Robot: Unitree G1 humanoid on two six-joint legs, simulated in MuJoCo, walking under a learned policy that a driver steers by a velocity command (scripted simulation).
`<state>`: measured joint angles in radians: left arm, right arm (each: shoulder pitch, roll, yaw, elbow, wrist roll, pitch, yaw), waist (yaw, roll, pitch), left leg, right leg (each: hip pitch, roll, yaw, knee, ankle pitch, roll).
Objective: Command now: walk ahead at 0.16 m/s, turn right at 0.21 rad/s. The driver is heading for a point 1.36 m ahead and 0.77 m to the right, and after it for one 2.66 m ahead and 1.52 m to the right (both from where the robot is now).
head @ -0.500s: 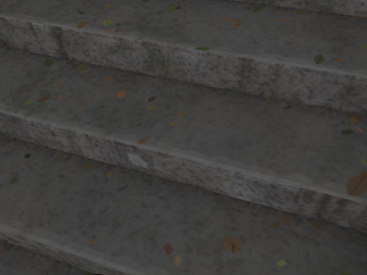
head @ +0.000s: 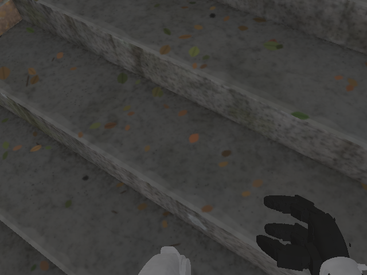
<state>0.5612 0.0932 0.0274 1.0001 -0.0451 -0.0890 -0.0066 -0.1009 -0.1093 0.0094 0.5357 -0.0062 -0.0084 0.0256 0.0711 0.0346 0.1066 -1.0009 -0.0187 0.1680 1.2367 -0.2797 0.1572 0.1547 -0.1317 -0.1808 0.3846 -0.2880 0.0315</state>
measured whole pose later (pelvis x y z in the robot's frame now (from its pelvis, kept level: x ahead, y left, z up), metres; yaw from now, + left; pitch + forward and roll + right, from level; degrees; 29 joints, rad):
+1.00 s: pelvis +0.14 +0.04 +0.15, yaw -35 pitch +1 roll +0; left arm 0.31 0.27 0.09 0.64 0.03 0.02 0.02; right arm 0.24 -0.26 -0.05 0.61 -0.03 0.00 0.00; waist 0.01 -0.03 -0.02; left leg -0.32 -0.01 0.02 0.60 -0.42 0.04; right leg -0.28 0.05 0.08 0.57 -0.36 -0.07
